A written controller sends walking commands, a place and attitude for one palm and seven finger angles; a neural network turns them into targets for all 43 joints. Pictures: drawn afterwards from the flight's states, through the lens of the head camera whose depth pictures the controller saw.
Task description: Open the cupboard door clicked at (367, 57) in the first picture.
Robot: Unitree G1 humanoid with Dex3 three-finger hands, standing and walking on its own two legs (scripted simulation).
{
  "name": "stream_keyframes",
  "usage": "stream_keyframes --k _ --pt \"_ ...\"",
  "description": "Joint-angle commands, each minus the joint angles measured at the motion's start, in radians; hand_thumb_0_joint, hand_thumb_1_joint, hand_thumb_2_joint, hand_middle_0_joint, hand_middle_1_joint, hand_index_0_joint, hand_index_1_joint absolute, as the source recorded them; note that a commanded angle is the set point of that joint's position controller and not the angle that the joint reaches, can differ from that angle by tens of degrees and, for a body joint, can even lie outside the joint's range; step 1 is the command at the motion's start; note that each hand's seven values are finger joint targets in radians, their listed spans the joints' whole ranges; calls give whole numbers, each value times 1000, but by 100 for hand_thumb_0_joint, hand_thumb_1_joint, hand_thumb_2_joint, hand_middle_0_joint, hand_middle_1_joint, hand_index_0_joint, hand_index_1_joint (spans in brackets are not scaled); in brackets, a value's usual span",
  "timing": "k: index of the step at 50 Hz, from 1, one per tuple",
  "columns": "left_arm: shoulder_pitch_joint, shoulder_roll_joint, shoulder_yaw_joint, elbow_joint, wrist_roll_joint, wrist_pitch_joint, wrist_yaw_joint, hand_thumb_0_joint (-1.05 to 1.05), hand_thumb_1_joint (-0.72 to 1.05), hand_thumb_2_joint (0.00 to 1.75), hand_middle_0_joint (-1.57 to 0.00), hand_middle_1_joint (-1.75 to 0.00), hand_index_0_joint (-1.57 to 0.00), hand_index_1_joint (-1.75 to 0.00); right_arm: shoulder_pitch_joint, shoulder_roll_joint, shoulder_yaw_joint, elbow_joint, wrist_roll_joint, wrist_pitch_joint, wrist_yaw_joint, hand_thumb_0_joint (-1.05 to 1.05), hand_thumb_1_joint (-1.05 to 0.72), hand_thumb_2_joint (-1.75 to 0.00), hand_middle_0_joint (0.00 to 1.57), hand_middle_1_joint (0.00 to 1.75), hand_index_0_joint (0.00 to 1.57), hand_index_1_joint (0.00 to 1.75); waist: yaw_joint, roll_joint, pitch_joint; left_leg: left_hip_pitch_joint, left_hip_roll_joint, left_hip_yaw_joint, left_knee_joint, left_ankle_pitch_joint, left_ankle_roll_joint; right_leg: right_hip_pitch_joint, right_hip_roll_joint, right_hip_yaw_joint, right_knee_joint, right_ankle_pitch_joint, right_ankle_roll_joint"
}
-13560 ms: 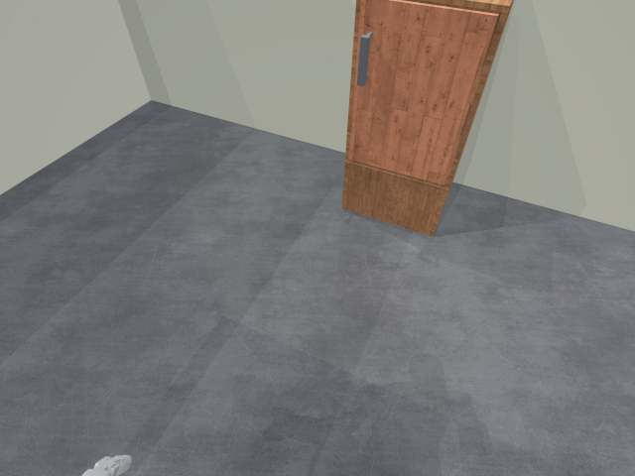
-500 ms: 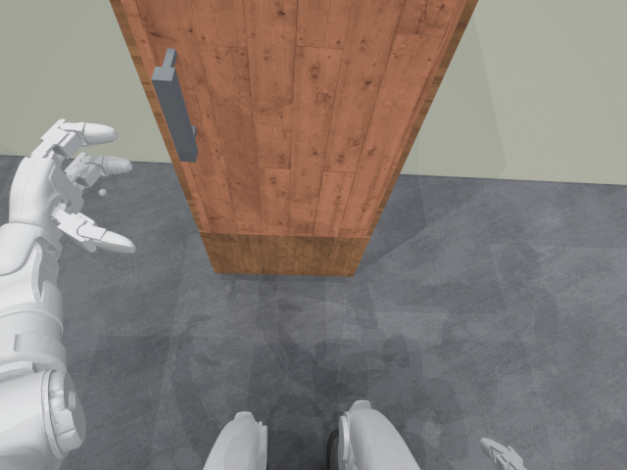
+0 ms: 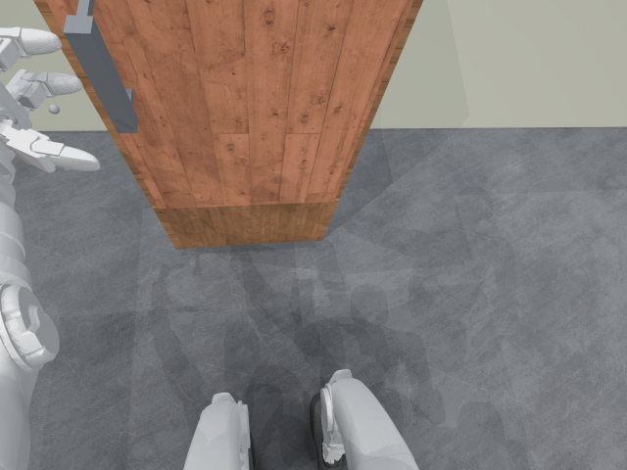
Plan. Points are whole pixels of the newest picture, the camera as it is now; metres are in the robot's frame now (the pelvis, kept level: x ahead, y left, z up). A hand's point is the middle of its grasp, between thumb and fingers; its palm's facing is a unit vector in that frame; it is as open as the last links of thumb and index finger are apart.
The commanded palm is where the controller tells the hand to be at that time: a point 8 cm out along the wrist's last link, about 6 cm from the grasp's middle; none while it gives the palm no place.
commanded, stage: move the hooked fingers beside the handle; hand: left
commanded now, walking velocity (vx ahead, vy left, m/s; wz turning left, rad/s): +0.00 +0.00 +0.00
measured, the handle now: (108, 69) +0.59 +0.19 +0.06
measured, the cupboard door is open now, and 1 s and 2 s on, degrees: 0 0 0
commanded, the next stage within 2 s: slide the fingers in behind the handle in 0.88 s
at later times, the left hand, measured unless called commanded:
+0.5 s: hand (43, 101) +0.53 +0.25 +0.07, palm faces +0.00 -1.00 -0.04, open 14.0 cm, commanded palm +0.52 +0.28 +0.06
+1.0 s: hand (48, 107) +0.53 +0.25 +0.06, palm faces -0.02 -1.00 -0.03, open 14.0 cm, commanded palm +0.52 +0.28 +0.06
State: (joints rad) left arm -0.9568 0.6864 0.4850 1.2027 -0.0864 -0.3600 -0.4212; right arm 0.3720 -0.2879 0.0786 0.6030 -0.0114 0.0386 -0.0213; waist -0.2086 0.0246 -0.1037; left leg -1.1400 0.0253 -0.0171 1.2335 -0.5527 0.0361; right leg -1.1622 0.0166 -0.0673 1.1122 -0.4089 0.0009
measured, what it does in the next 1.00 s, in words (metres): stands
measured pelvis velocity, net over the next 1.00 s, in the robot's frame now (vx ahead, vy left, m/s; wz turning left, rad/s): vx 0.01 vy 0.01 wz -0.01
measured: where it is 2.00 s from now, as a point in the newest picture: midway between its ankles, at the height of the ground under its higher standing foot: outside the picture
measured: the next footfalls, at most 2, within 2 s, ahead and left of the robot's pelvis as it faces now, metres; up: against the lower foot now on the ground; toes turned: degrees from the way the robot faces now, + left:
none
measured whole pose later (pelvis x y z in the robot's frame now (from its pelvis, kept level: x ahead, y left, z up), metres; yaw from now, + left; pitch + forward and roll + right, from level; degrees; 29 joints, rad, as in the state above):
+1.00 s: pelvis +0.01 +0.01 +0.00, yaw -1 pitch +28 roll -6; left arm -0.95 0.71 0.49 1.18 -0.08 -0.35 -0.43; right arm 0.37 -0.28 0.08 0.59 -0.02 0.10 0.00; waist -0.21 0.03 -0.10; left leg -1.17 0.03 -0.03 1.24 -0.57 0.04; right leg -1.17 0.02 -0.08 1.10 -0.41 0.01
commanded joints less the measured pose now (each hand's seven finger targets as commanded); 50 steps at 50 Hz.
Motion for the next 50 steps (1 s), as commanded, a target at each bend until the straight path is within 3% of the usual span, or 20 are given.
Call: stream_keyframes --k 1,4,8,9,13,15,17,19,21,22,25,27,30,32,35,37,41,45,48,50 --pt "-446 339 38 -184 7 -55 13 0 -50 30 -30 -120 -30 -120 186 -198 -70 -51 -1 1 -13 0 -90 -90 20 30 20 30 -7 182 -520 315 5 -64 -153 422 -8 278 24 37 -92 212 -22" --pt "-501 371 50 -181 19 -57 17 0 -50 30 -30 -120 -30 -120 202 -202 -68 -46 -8 11 -12 0 -90 -90 20 30 20 30 -20 205 -540 341 11 -77 -145 449 -13 252 27 27 -83 213 -24" --pt "-371 393 92 -194 11 -53 2 0 -50 30 -30 -120 -30 -120 217 -204 -72 -66 -10 28 -3 0 -90 -90 20 30 20 30 23 226 -622 400 14 -75 -144 568 -23 296 29 24 -73 289 -28" --pt "-365 336 50 -187 6 -45 -6 0 -50 30 -30 -120 -30 -120 214 -198 -71 -66 -8 33 2 0 -90 -90 20 30 20 30 10 232 -604 409 16 -75 -147 578 -24 279 30 21 -79 291 -26" --pt "-344 306 44 -234 -14 -35 -16 0 -50 30 -30 -120 -30 -120 217 -199 -80 -69 -5 50 8 0 -90 -90 20 30 20 30 6 205 -578 424 22 -76 -157 583 -21 275 35 18 -96 292 -23" --pt "-366 313 53 -231 -23 -36 -11 0 -50 30 -30 -120 -30 -120 212 -200 -80 -66 -3 53 6 0 -90 -90 20 30 20 30 -6 154 -544 372 18 -70 -161 507 -10 292 36 24 -107 269 -19" --pt "-420 321 59 -283 -30 -56 -1 0 -50 30 -30 -120 -30 -120 208 -195 -80 -63 -4 49 3 0 -90 -90 20 30 20 30 -8 194 -546 385 16 -66 -160 506 -10 293 36 27 -104 277 -24" --pt "-417 357 85 -314 -23 -78 11 0 -50 30 -30 -120 -30 -120 213 -194 -82 -57 -7 49 5 0 -90 -90 20 30 20 30 10 245 -600 442 16 -73 -158 570 -23 303 37 27 -99 297 -26" --pt "-406 301 46 -342 -19 -91 15 0 -50 30 -30 -120 -30 -120 208 -185 -86 -51 -9 47 10 0 -90 -90 20 30 20 30 7 270 -614 505 19 -78 -156 629 -35 279 37 22 -103 302 -26" --pt "-393 317 59 -366 -22 -100 15 0 -50 30 -30 -120 -30 -120 214 -188 -87 -53 -11 48 10 0 -90 -90 20 30 20 30 21 304 -625 547 24 -88 -156 694 -46 268 37 15 -98 311 -32" --pt "-318 203 -12 -246 -26 -59 8 0 -50 30 -30 -120 -30 -120 203 -183 -86 -42 -5 56 14 0 -90 -90 20 30 20 30 -3 230 -507 498 26 -83 -168 632 -37 235 39 8 -122 269 -24" --pt "-318 183 -30 -171 -29 -28 0 0 -50 30 -30 -120 -30 -120 204 -187 -82 -46 0 59 7 0 -90 -90 20 30 20 30 -23 159 -435 417 19 -78 -178 544 -18 247 39 9 -129 259 -24" --pt "-338 243 2 -177 -17 -24 5 0 -50 30 -30 -120 -30 -120 194 -190 -80 -59 0 58 0 0 -90 -90 20 30 20 30 -10 160 -456 367 9 -64 -180 485 -13 282 33 18 -121 257 -24" --pt "-373 251 7 -219 -17 -57 13 0 -50 30 -30 -120 -30 -120 192 -185 -78 -63 -4 53 1 0 -90 -90 20 30 20 30 -8 198 -473 391 11 -66 -165 522 -20 262 34 19 -104 274 -31" --pt "-404 320 56 -259 -16 -104 25 0 -50 30 -30 -120 -30 -120 183 -187 -79 -67 -8 48 2 0 -90 -90 20 30 20 30 0 182 -548 381 8 -65 -146 522 -20 311 35 31 -91 290 -28" --pt "-448 311 45 -277 -21 -120 22 0 -50 30 -30 -120 -30 -120 179 -185 -78 -62 -9 45 3 0 -90 -90 20 30 20 30 -13 220 -558 404 11 -69 -136 539 -23 285 36 28 -81 293 -30" --pt "-414 304 23 -196 -4 -80 2 0 -50 30 -30 -120 -30 -120 178 -192 -73 -54 -3 49 2 0 -90 -90 20 30 20 30 -16 217 -524 381 11 -70 -140 495 -19 263 34 25 -90 252 -25" --pt "-414 296 18 -223 -12 -55 -15 0 -50 30 -30 -120 -30 -120 188 -196 -74 -54 -5 51 0 0 -90 -90 20 30 20 30 -8 252 -582 431 14 -84 -138 549 -27 246 33 16 -85 261 -27" --pt "-403 307 39 -265 -30 -59 -18 0 -50 30 -30 -120 -30 -120 195 -197 -77 -55 -5 52 2 0 -90 -90 20 30 20 30 -2 233 -613 456 20 -89 -136 600 -31 257 35 14 -83 292 -27" --pt "-408 259 11 -261 -38 -56 -15 0 -50 30 -30 -120 -30 -120 193 -192 -78 -51 -5 51 6 0 -90 -90 20 30 20 30 -13 224 -583 444 19 -87 -139 570 -29 246 37 13 -91 276 -25"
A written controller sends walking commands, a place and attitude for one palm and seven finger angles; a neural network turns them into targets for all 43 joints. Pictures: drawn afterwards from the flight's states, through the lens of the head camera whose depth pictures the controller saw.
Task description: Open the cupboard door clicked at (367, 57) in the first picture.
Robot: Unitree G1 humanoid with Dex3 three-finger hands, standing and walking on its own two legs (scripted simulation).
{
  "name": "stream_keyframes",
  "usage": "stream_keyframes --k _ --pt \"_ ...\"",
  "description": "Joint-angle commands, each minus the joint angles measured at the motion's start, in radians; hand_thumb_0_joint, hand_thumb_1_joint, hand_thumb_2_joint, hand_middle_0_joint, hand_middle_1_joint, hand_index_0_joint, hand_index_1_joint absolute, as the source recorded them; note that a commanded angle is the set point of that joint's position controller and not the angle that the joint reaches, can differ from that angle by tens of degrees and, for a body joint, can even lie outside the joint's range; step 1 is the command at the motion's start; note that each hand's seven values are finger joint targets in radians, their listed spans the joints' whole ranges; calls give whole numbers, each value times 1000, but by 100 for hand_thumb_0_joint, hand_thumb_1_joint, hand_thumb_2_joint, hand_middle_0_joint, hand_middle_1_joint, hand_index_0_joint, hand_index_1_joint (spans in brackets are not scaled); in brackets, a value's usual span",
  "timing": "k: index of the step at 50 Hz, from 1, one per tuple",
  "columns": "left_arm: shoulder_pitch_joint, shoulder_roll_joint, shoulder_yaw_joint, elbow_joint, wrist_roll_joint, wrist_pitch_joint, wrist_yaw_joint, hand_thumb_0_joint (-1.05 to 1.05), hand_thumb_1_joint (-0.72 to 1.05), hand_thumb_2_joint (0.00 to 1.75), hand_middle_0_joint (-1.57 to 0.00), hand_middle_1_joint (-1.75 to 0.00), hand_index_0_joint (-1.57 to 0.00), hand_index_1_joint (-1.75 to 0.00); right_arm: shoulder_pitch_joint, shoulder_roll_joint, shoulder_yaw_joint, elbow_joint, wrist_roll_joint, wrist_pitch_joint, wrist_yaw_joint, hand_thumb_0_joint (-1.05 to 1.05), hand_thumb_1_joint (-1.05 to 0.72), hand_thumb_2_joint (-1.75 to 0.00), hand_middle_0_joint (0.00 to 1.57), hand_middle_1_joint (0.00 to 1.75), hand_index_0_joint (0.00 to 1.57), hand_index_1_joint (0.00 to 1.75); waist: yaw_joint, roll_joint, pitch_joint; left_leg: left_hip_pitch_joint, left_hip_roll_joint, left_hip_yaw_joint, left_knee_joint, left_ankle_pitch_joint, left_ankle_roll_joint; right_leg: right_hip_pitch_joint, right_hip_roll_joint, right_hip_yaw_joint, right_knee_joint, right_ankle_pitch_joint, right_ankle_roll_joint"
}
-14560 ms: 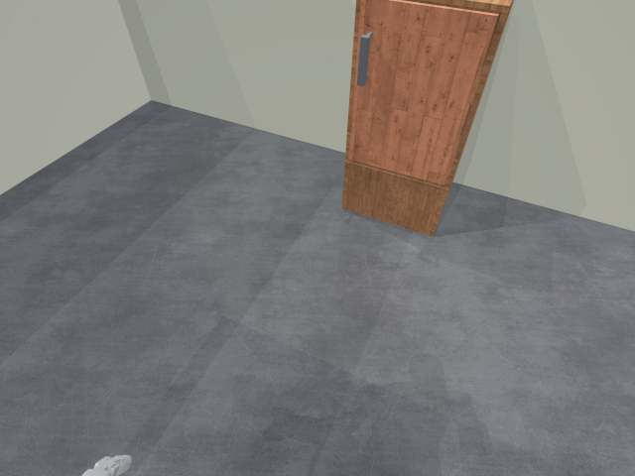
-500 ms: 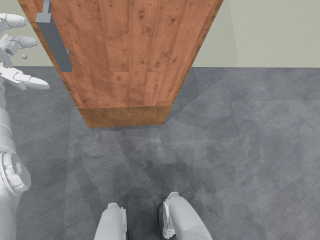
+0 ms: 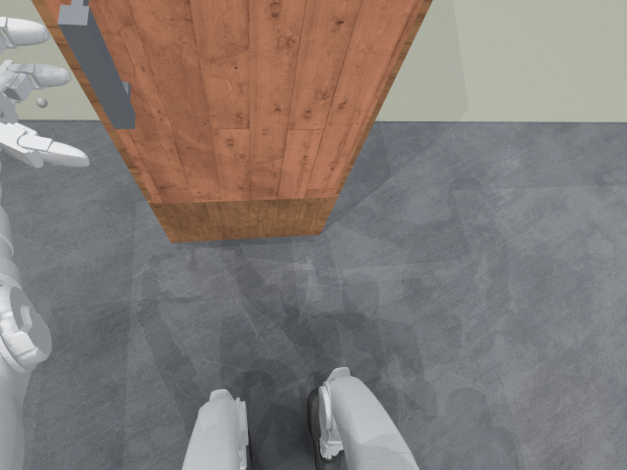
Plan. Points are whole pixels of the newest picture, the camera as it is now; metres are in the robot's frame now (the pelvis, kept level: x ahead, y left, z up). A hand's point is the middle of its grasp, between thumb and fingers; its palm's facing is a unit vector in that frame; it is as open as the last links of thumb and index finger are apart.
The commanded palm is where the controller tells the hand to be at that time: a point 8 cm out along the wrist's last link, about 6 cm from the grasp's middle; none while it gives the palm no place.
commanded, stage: slide the fingers in behind the handle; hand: left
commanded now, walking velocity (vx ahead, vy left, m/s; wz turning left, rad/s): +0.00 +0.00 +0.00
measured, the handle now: (105, 62) +0.58 +0.19 +0.06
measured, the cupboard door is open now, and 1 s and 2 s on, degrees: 0 0 1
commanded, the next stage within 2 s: close the thumb around the handle in 1.58 s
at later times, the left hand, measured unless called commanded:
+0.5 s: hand (77, 103) +0.52 +0.22 +0.06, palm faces -0.01 -1.00 -0.02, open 14.0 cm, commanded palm +0.50 +0.25 +0.06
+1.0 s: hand (112, 106) +0.52 +0.18 +0.06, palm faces -0.01 -1.00 -0.01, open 14.0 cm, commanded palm +0.50 +0.22 +0.06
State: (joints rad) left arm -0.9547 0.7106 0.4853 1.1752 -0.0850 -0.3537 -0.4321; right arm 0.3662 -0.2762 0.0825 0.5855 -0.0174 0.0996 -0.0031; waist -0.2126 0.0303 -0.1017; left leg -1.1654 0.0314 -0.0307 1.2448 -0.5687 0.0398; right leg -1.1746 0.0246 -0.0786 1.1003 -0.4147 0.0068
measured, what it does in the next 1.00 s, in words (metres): stands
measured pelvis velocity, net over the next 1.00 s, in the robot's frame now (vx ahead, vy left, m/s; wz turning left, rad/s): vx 0.00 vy -0.01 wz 0.01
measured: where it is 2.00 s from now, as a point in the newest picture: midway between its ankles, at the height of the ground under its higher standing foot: (283, 465)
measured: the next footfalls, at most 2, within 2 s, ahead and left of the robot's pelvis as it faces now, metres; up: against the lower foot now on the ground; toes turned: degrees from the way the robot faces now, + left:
none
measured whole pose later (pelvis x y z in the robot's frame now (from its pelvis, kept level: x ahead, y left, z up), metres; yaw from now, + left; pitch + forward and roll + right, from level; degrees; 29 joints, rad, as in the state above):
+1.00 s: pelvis +0.00 -0.01 +0.01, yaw +0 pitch +26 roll -4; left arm -0.90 0.51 0.41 1.13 -0.08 -0.40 -0.26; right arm 0.37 -0.26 0.06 0.59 -0.03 0.08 0.02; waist -0.20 0.03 -0.12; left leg -1.10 0.03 -0.01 1.21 -0.57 0.03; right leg -1.13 0.02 -0.06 1.09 -0.42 0.00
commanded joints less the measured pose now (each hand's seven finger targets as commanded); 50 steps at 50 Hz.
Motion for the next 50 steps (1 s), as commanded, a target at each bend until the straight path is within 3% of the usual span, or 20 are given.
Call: stream_keyframes --k 1,3,6,8,12,14,16,19,23,24,27,29,32,35,38,40,42,45,47,50 --pt "-394 249 28 -244 -39 -64 1 0 -50 30 -30 -120 -30 -120 201 -204 -85 -32 1 -10 -12 0 -90 -90 20 30 20 30 -1 209 -586 463 13 -73 -156 581 -32 273 29 23 -82 280 -32" --pt "-384 237 22 -265 -41 -71 8 0 -50 30 -30 -120 -30 -120 204 -203 -87 -33 1 -9 -10 0 -90 -90 20 30 20 30 6 218 -596 481 12 -71 -160 596 -35 277 30 25 -83 288 -34" --pt "-335 212 13 -223 -32 -58 29 0 -50 30 -30 -120 -30 -120 198 -196 -85 -37 2 -7 -4 0 -90 -90 20 30 20 30 9 186 -526 427 8 -61 -177 522 -27 287 31 25 -96 256 -32" --pt "-359 214 12 -244 -27 -64 41 0 -50 30 -30 -120 -30 -120 200 -196 -85 -37 0 -7 -5 0 -90 -90 20 30 20 30 13 211 -522 438 7 -64 -185 529 -31 281 29 22 -93 252 -36" --pt "-390 177 -11 -235 -20 -78 72 0 -50 30 -30 -120 -30 -120 196 -190 -84 -39 -1 -13 -6 0 -90 -90 20 30 20 30 -4 186 -473 421 5 -64 -192 473 -26 258 30 22 -98 214 -36" --pt "-400 166 -16 -249 -17 -95 81 0 -50 30 -30 -120 -30 -120 192 -189 -88 -37 -3 -19 -4 0 -90 -90 20 30 20 30 1 206 -517 444 2 -60 -186 474 -30 258 27 28 -98 212 -35" --pt "-415 155 -22 -226 -17 -103 89 0 -50 30 -30 -120 -30 -120 191 -189 -86 -29 -5 -24 -5 0 -90 -90 20 30 20 30 -10 178 -498 423 2 -61 -185 446 -27 259 27 29 -101 199 -33" --pt "-413 157 -21 -221 -14 -112 92 0 -50 30 -30 -120 -30 -120 189 -190 -86 -31 -6 -26 -4 0 -90 -90 20 30 20 30 -4 191 -516 424 0 -61 -183 459 -29 270 25 29 -92 213 -35" --pt "-376 143 -24 -254 -11 -113 97 0 -50 30 -30 -120 -30 -120 195 -187 -91 -38 -7 -21 -1 0 -90 -90 20 30 20 30 13 205 -583 476 2 -65 -178 553 -38 288 24 27 -80 268 -35" --pt "-363 108 -42 -251 -15 -108 97 0 -50 30 -30 -120 -30 -120 193 -183 -93 -36 -6 -20 3 0 -90 -90 20 30 20 30 13 217 -577 487 4 -64 -177 570 -41 278 25 24 -82 271 -36" --pt "-377 89 -52 -207 -22 -93 104 0 -50 30 -30 -120 -30 -120 190 -184 -89 -36 -3 -16 0 0 -90 -90 20 30 20 30 -9 134 -495 411 1 -58 -181 476 -24 282 27 26 -93 242 -33" --pt "-417 98 -51 -212 -16 -89 113 0 -50 30 -30 -120 -30 -120 186 -182 -90 -33 -2 -20 -2 0 -90 -90 20 30 20 30 -11 152 -492 385 -4 -49 -182 433 -20 289 24 35 -97 228 -30" --pt "-445 143 -19 -253 -8 -115 134 0 -50 30 -30 -120 -30 -120 191 -182 -89 -35 -7 -27 -5 0 -90 -90 20 30 20 30 0 157 -533 393 -7 -54 -177 445 -21 310 24 37 -84 240 -36" --pt "-422 121 -28 -264 -2 -135 144 0 -50 30 -30 -120 -30 -120 191 -176 -91 -31 -13 -30 1 0 -90 -90 20 30 20 30 8 190 -582 435 -5 -52 -165 511 -30 315 23 39 -77 279 -35" --pt "-408 39 -87 -247 -6 -128 140 0 -50 30 -30 -120 -30 -120 192 -171 -95 -24 -11 -29 6 0 -90 -90 20 30 20 30 -6 205 -559 461 -1 -54 -165 545 -35 285 23 31 -78 290 -34" --pt "-364 56 -63 -217 -10 -108 142 0 -50 30 -30 -120 -30 -120 196 -177 -97 -27 -9 -23 8 0 -90 -90 20 30 20 30 4 161 -556 429 -4 -50 -170 516 -29 313 24 33 -85 285 -33" --pt "-368 27 -79 -223 -13 -97 145 0 -50 30 -30 -120 -30 -120 198 -174 -97 -35 -8 -22 7 0 -90 -90 20 30 20 30 -3 151 -550 427 -6 -48 -172 520 -24 316 24 32 -85 298 -34" --pt "-363 66 -42 -225 -16 -95 163 0 -50 30 -30 -120 -30 -120 193 -172 -95 -38 -7 -21 7 0 -90 -90 20 30 20 30 10 118 -531 366 -11 -35 -179 469 -19 369 23 44 -93 301 -31" --pt "-387 69 -38 -274 -16 -116 173 0 -50 30 -30 -120 -30 -120 190 -168 -95 -44 -9 -26 7 0 -90 -90 20 30 20 30 10 115 -551 364 -14 -31 -175 471 -15 388 23 49 -87 321 -33" --pt "-362 63 -42 -318 -3 -151 187 0 -50 30 -30 -120 -30 -120 188 -162 -100 -43 -12 -29 12 0 -90 -90 20 30 20 30 27 167 -598 425 -11 -31 -175 533 -26 388 20 48 -80 349 -35"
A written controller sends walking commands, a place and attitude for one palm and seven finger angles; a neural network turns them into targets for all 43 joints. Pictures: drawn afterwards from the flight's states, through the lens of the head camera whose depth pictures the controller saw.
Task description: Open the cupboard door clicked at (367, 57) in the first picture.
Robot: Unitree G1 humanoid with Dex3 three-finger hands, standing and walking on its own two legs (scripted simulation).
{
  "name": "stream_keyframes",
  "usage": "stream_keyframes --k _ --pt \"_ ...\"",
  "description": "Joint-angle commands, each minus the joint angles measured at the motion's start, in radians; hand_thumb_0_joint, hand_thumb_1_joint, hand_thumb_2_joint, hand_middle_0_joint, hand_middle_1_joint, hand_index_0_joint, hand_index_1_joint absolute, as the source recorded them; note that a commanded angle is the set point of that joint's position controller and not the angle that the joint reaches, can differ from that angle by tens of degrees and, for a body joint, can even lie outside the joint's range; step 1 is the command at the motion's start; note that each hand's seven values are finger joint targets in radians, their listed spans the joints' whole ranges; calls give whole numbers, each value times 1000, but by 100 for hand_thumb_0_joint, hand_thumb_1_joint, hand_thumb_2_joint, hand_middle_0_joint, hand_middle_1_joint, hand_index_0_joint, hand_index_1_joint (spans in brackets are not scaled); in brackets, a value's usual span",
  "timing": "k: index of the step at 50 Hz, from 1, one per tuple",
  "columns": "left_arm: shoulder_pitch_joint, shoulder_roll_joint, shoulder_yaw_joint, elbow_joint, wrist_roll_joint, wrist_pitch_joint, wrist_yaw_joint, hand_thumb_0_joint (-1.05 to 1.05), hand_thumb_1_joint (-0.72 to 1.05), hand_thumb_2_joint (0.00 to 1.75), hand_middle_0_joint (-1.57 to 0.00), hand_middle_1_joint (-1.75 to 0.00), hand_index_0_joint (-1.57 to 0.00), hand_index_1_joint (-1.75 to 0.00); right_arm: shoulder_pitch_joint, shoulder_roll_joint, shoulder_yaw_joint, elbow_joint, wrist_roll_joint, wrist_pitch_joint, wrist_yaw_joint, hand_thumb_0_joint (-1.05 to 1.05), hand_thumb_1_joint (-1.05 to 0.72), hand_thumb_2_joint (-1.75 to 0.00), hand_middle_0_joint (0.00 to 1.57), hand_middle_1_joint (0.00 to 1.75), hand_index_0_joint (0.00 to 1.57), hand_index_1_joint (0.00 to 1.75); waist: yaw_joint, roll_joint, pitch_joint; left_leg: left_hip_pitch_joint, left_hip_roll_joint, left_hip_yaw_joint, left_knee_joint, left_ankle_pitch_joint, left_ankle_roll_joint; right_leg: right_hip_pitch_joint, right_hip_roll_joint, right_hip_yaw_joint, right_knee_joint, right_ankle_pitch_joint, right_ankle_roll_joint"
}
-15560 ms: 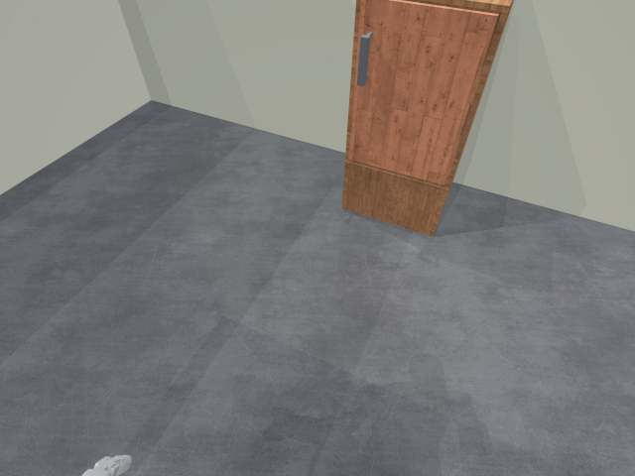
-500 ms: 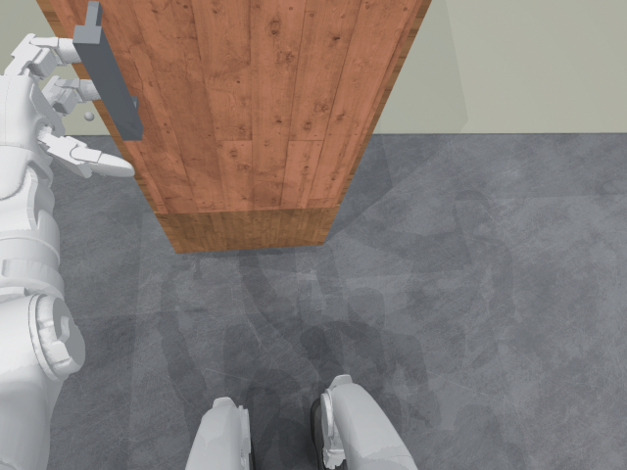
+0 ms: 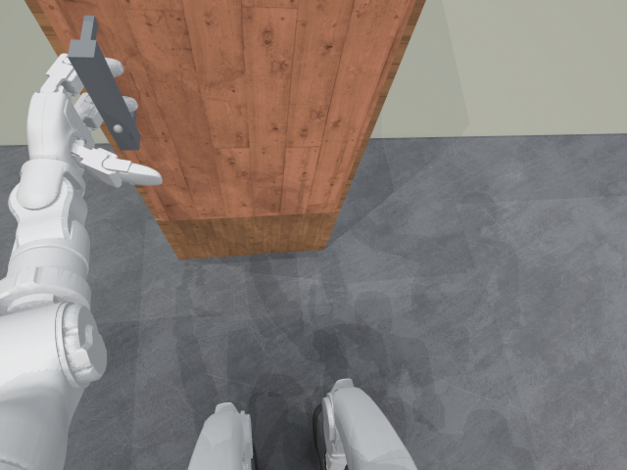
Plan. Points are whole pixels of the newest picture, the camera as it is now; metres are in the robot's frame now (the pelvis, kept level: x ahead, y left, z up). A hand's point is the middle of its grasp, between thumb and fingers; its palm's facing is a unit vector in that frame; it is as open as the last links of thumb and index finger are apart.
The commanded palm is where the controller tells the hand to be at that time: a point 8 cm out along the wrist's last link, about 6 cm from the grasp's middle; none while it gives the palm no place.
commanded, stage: slide the fingers in behind the handle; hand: left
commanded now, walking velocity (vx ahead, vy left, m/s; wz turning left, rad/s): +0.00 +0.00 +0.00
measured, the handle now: (111, 89) +0.57 +0.20 +0.06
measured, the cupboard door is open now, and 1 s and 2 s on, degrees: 0 1 16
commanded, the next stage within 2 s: close the thumb around the handle in 0.58 s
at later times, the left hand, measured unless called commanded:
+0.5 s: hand (127, 129) +0.51 +0.17 +0.06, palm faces +0.02 -1.00 -0.04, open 14.2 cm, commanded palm +0.50 +0.21 +0.06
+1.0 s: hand (131, 127) +0.52 +0.17 +0.05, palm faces +0.02 -1.00 -0.04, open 11.3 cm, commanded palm +0.50 +0.20 +0.06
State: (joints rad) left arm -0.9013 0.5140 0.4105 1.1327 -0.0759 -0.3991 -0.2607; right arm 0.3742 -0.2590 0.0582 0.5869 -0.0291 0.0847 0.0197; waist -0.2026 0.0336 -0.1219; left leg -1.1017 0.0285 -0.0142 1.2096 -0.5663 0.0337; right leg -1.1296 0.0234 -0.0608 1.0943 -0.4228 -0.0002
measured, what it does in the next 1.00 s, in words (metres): stands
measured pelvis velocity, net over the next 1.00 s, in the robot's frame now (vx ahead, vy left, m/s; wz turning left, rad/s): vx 0.00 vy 0.00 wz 0.02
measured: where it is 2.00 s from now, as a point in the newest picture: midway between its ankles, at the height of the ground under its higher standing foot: outside the picture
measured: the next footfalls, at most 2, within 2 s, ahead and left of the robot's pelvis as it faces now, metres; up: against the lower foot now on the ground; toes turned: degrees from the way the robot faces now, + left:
none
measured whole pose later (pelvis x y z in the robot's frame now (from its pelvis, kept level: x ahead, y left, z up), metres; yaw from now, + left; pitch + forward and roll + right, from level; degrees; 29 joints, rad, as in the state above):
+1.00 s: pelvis +0.00 +0.00 +0.00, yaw +1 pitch +26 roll -4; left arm -0.92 0.45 0.32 1.15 -0.08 -0.44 -0.16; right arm 0.38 -0.25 0.04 0.62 -0.04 0.08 0.03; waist -0.18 0.04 -0.13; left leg -1.09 0.01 -0.03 1.20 -0.56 0.03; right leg -1.12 0.01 -0.07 1.09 -0.43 0.00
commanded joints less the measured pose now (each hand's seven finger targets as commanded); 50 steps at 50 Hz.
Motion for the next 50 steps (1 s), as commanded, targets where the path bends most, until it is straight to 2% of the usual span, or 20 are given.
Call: stream_keyframes --k 1,3,4,5,6,9,11,15,21,24,26,29,34,38,39,41,42,44,47,50 --pt "-410 207 -7 -284 -15 -110 14 0 -50 30 -30 -120 -30 -120 175 -175 -78 -45 0 -16 -7 0 -90 -90 20 30 20 30 11 168 -573 382 -8 -48 -141 544 -22 333 23 29 -78 359 -27" --pt "-376 177 -22 -267 -19 -110 16 0 -50 30 -30 -120 -30 -120 180 -178 -83 -40 1 -15 -5 0 -90 -90 20 30 20 30 11 162 -566 412 -1 -58 -144 581 -30 308 25 18 -78 353 -27" --pt "-391 118 -69 -240 -23 -99 15 0 -50 30 -30 -120 -30 -120 174 -174 -82 -32 3 -13 -3 0 -90 -90 20 30 20 30 -9 161 -516 407 -1 -57 -150 551 -30 274 25 14 -89 325 -25" --pt "-400 119 -64 -208 -24 -88 21 0 -50 30 -30 -120 -30 -120 179 -179 -84 -25 4 -11 -3 0 -90 -90 20 30 20 30 -13 122 -483 382 0 -61 -156 500 -27 265 25 11 -94 290 -23" --pt "-426 111 -74 -210 -20 -82 25 0 -50 30 -30 -120 -30 -120 177 -180 -84 -24 3 -11 -4 0 -90 -90 20 30 20 30 -18 137 -470 374 -3 -60 -163 470 -26 260 24 11 -97 269 -23" --pt "-439 72 -95 -194 -13 -78 48 0 -50 30 -30 -120 -30 -120 184 -178 -87 -17 -1 -16 -5 0 -90 -90 20 30 20 30 -23 122 -482 393 -6 -64 -163 470 -25 241 21 7 -98 262 -25" --pt "-440 108 -70 -210 -4 -94 61 0 -50 30 -30 -120 -30 -120 183 -178 -86 -17 -4 -18 -5 0 -90 -90 20 30 20 30 -9 126 -499 385 -10 -61 -161 480 -27 265 20 13 -92 276 -27" --pt "-462 56 -122 -203 10 -122 65 0 -50 30 -30 -120 -30 -120 178 -174 -87 -10 -9 -17 1 0 -90 -90 20 30 20 30 -26 131 -483 398 -8 -66 -155 479 -29 229 19 11 -90 264 -27" --pt "-502 61 -127 -147 15 -116 58 0 -50 30 -30 -120 -30 -120 175 -179 -83 -5 -7 -21 -6 0 -90 -90 20 30 20 30 -40 109 -468 340 -17 -62 -153 389 -17 237 16 19 -94 228 -27" --pt "-531 98 -104 -107 12 -101 54 0 -50 30 -30 -120 -30 -120 179 -184 -78 -1 -5 -23 -12 0 -90 -90 20 30 20 30 -48 88 -448 287 -21 -58 -146 343 -9 243 15 25 -97 204 -25" --pt "-554 121 -94 -109 14 -91 53 0 -50 30 -30 -120 -30 -120 181 -184 -75 -3 -5 -27 -17 0 -90 -90 20 30 20 30 -49 90 -461 259 -25 -55 -144 322 -4 262 13 31 -96 199 -25" --pt "-561 138 -79 -175 12 -107 49 0 -50 30 -30 -120 -30 -120 187 -185 -79 -5 -12 -31 -15 0 -90 -90 20 30 20 30 -30 165 -572 362 -20 -67 -132 435 -17 254 13 25 -75 260 -30" --pt "-518 116 -89 -180 6 -107 50 0 -50 30 -30 -120 -30 -120 189 -182 -80 -9 -11 -24 -6 0 -90 -90 20 30 20 30 -25 159 -563 372 -15 -65 -131 475 -20 261 17 21 -76 288 -27" --pt "-502 82 -112 -218 5 -107 58 0 -28 40 -32 -122 -32 -122 191 -180 -85 -10 -9 -18 -3 0 -90 -90 20 30 20 30 -25 181 -570 427 -10 -69 -140 535 -27 250 19 14 -81 313 -28" --pt "-481 91 -99 -195 5 -102 62 0 -22 42 -32 -123 -32 -123 192 -180 -85 -6 -10 -15 -2 0 -90 -90 20 30 20 30 -21 157 -546 410 -9 -66 -140 523 -26 251 19 12 -84 308 -28" --pt "-502 71 -120 -173 7 -97 67 0 -11 47 -33 -124 -33 -124 190 -179 -82 -4 -8 -14 -4 0 -90 -90 20 30 20 30 -41 115 -490 366 -11 -66 -148 459 -19 247 20 13 -93 275 -24" --pt "-538 48 -141 -194 6 -104 67 0 -5 49 -33 -125 -33 -125 189 -177 -81 -5 -10 -17 -5 0 -90 -90 20 30 20 30 -52 129 -483 375 -12 -69 -149 460 -17 233 20 12 -94 272 -26" --pt "-513 98 -95 -191 11 -111 72 0 6 54 -34 -126 -34 -126 195 -182 -85 -2 -12 -18 -5 0 -90 -90 20 30 20 30 -28 152 -523 387 -14 -68 -148 477 -22 251 19 15 -87 281 -28" --pt "-490 65 -119 -220 9 -125 68 0 23 61 -35 -128 -35 -128 199 -177 -88 -7 -15 -18 -2 0 -90 -90 20 30 20 30 -24 164 -569 442 -10 -73 -141 565 -30 252 20 10 -78 325 -31" --pt "-467 66 -110 -202 1 -124 67 0 40 68 -36 -130 -36 -130 192 -177 -89 1 -13 -13 0 0 -90 -90 20 30 20 30 -22 139 -537 427 -8 -70 -145 554 -31 260 20 10 -87 324 -28"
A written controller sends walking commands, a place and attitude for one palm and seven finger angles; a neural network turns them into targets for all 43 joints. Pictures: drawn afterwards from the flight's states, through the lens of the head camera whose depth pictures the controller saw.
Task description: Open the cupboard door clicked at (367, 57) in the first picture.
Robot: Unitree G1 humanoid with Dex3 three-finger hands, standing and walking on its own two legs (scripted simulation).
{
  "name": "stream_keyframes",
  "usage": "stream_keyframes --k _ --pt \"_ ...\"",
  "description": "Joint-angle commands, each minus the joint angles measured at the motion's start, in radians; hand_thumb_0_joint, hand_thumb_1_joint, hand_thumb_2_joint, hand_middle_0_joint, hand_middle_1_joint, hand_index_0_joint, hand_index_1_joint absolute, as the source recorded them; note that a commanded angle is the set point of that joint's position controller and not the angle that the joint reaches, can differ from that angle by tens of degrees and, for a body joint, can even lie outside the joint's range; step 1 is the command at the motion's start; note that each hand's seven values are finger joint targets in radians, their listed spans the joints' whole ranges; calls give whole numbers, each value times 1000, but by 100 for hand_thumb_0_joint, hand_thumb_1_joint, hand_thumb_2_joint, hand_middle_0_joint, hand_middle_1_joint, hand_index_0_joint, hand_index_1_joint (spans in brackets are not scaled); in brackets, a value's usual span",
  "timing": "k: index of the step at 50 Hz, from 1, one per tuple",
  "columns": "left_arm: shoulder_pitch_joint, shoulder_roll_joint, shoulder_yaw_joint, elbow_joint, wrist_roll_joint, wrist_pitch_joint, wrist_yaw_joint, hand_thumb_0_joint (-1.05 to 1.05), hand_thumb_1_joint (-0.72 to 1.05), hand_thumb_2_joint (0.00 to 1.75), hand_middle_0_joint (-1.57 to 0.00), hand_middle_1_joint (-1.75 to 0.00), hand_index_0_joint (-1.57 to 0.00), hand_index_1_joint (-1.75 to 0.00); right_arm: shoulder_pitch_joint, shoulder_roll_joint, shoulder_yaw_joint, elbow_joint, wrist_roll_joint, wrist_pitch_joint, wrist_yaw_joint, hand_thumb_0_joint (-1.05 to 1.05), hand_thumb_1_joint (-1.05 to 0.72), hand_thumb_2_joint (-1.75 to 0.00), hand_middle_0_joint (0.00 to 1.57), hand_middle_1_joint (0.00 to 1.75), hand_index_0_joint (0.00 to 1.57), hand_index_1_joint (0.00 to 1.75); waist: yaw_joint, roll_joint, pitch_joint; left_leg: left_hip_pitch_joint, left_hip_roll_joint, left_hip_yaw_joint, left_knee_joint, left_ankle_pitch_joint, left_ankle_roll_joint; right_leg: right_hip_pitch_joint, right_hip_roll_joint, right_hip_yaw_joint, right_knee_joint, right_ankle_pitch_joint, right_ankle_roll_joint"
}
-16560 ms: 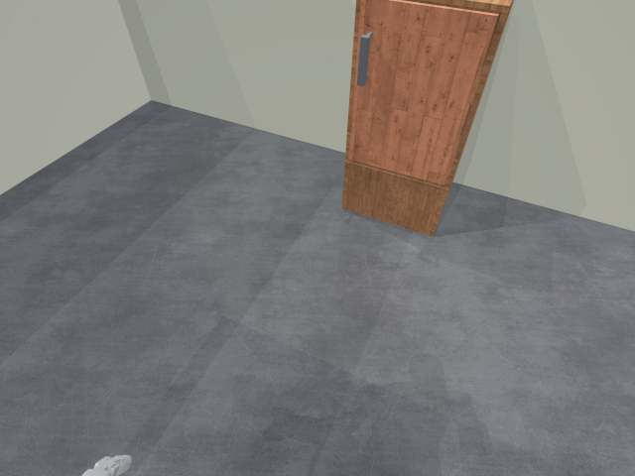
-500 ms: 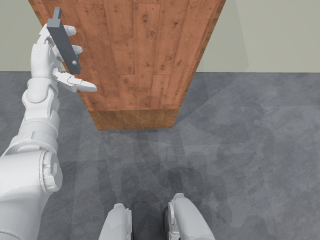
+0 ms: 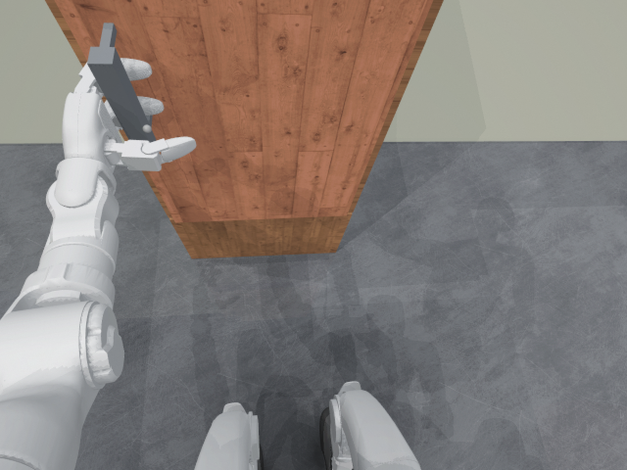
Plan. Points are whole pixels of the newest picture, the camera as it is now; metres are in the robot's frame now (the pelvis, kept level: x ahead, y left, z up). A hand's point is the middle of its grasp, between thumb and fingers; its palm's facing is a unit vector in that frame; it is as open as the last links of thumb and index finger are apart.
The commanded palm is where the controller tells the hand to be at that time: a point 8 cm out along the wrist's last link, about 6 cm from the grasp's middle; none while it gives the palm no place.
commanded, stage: close the thumb around the handle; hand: left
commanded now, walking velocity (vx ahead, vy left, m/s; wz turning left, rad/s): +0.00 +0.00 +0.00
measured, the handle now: (129, 94) +0.57 +0.19 +0.05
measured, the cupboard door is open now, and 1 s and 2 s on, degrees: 1 16 43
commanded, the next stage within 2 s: pull the door open along its arc in 0.38 s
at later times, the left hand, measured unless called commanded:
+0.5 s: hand (147, 128) +0.52 +0.16 +0.05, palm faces -0.01 -1.00 -0.03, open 5.9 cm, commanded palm +0.50 +0.20 +0.05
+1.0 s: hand (160, 196) +0.43 +0.14 +0.05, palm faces +0.00 -1.00 +0.03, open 6.2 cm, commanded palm +0.38 +0.20 +0.05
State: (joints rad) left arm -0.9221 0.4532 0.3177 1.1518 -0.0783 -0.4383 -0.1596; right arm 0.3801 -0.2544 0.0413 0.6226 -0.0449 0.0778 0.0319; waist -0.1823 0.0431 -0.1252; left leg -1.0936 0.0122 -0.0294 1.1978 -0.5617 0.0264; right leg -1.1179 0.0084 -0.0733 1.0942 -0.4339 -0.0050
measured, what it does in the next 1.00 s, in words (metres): stands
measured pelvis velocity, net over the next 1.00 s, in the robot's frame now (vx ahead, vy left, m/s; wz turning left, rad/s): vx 0.02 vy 0.00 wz -0.03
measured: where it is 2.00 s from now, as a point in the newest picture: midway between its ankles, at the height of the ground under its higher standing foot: outside the picture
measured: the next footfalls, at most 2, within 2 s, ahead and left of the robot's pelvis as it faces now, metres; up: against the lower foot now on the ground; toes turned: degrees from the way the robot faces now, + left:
none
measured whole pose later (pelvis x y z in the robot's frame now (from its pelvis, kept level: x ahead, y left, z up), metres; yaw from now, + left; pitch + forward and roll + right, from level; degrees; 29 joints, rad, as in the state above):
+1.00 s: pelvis +0.02 +0.00 +0.02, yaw -2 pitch +22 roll -2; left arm -0.38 0.22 0.23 0.64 -0.17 -0.42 -0.11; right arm 0.34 -0.25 0.01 0.53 0.00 0.07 0.04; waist -0.10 0.03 -0.17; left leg -0.91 0.02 0.02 1.08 -0.55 0.03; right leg -0.97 0.02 -0.02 1.01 -0.43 0.00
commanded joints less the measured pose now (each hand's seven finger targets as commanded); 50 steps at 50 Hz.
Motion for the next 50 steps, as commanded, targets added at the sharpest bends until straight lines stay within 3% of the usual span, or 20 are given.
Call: stream_keyframes --k 1,2,4,7,9,10,13,16,21,23,24,25,27,29,35,41,46,47,48,50 --pt "-445 133 -14 -216 3 -82 -34 0 45 71 -37 -130 -37 -130 184 -183 -70 -37 5 -4 -13 0 -90 -90 20 30 20 30 -45 117 -518 398 7 -50 -136 524 -20 255 36 24 -89 330 -22" --pt "-472 109 -37 -222 0 -84 -36 0 51 73 -37 -131 -37 -131 183 -181 -68 -38 5 -6 -14 0 -90 -90 20 30 20 30 -58 118 -508 395 5 -53 -134 523 -16 243 37 23 -87 330 -23" --pt "-459 149 -3 -196 7 -82 -35 0 62 78 -38 -132 -38 -132 185 -182 -70 -32 6 -5 -17 0 -90 -90 20 30 20 30 -48 105 -502 381 5 -52 -136 514 -18 259 35 25 -88 330 -23" --pt "-478 122 -28 -190 6 -79 -38 0 79 85 -39 -134 -39 -134 181 -181 -67 -37 6 -6 -18 0 -90 -90 20 30 20 30 -59 116 -486 376 2 -53 -134 498 -15 233 35 23 -86 312 -24" --pt "-473 158 4 -192 6 -79 -37 0 90 90 -40 -135 -40 -135 184 -183 -68 -35 5 -4 -19 0 -90 -90 20 30 20 30 -47 124 -512 372 1 -49 -129 506 -15 255 33 28 -83 325 -23" --pt "-464 162 7 -182 8 -76 -38 0 90 90 -40 -135 -40 -135 182 -183 -68 -37 7 -3 -19 0 -90 -90 20 30 20 30 -48 109 -514 358 0 -45 -127 491 -13 261 33 30 -84 324 -21" --pt "-466 145 -7 -222 6 -85 -44 0 90 90 -40 -135 -40 -135 180 -180 -69 -42 5 -4 -19 0 -90 -90 20 30 20 30 -36 167 -553 418 4 -54 -127 561 -25 244 31 24 -74 341 -25" --pt "-467 123 -21 -221 1 -77 -43 0 90 90 -40 -135 -40 -135 176 -180 -70 -40 4 -2 -15 0 -90 -90 20 30 20 30 -48 149 -536 415 6 -54 -126 547 -24 236 34 22 -81 331 -22" --pt "-432 152 1 -216 3 -74 -38 0 90 90 -40 -135 -40 -135 176 -180 -69 -44 9 2 -16 0 -90 -90 20 30 20 30 -37 112 -532 382 3 -46 -134 524 -18 282 35 28 -87 345 -21" --pt "-442 139 -10 -240 2 -82 -40 0 90 90 -40 -135 -40 -135 173 -179 -70 -48 9 -1 -17 0 -90 -90 20 30 20 30 -36 130 -548 398 3 -47 -135 528 -18 277 34 28 -84 343 -22" --pt "-446 148 -5 -242 5 -83 -39 0 90 90 -40 -135 -40 -135 173 -179 -69 -45 7 -1 -17 0 -90 -90 20 30 20 30 -34 136 -544 401 5 -49 -138 533 -20 276 34 26 -83 343 -23" --pt "-449 247 63 -203 16 -81 -36 0 90 90 -40 -135 -40 -135 176 -189 -67 -39 8 2 -23 0 -90 -90 20 30 20 30 -27 117 -519 362 5 -46 -133 506 -18 281 34 32 -84 332 -23" --pt "-385 273 86 -208 19 -82 -42 0 90 90 -40 -135 -40 -135 176 -189 -62 -57 10 6 -24 0 -90 -90 20 30 20 30 -5 125 -527 355 0 -42 -142 509 -13 305 37 35 -79 339 -27" --pt "-328 223 58 -227 10 -84 -56 0 90 90 -40 -135 -40 -135 163 -179 -62 -70 14 6 -22 0 -90 -90 20 30 20 30 7 117 -533 368 2 -37 -151 534 -16 326 34 32 -81 358 -25" --pt "-137 195 67 -340 -36 -71 -73 0 90 90 -40 -135 -40 -135 144 -174 -71 -111 29 9 -14 0 -90 -90 20 30 20 30 50 76 -568 368 1 -14 -176 564 -13 429 36 39 -99 423 -23" --pt "155 101 33 -489 -79 -48 -75 0 90 90 -40 -135 -40 -135 95 -160 -84 -159 49 1 -7 0 -90 -90 20 30 20 30 98 5 -508 313 -8 21 -222 521 -5 533 30 48 -128 458 -22" --pt "362 11 -9 -648 -115 -48 -57 0 90 90 -40 -135 -40 -135 47 -146 -90 -188 60 -21 -2 0 -90 -90 20 30 20 30 125 -8 -456 314 -10 37 -245 526 -8 564 22 46 -136 482 -22" --pt "368 -2 119 -754 -172 -55 81 0 90 90 -40 -135 -40 -135 12 -120 -95 -202 52 -36 -2 0 -90 -90 20 30 20 30 196 42 -463 317 -11 38 -253 554 -24 560 23 33 -134 472 -26" --pt "463 -107 33 -734 -150 -47 152 0 90 90 -40 -135 -40 -135 8 -109 -91 -194 43 -46 7 0 -90 -90 20 30 20 30 179 25 -447 331 -10 43 -254 562 -31 549 24 27 -131 471 -23" --pt "510 -169 -13 -781 -128 -44 238 0 90 90 -40 -135 -40 -135 -10 -109 -92 -190 40 -56 18 0 -90 -90 20 30 20 30 166 -18 -394 329 -3 39 -254 548 -39 517 19 17 -130 451 -22"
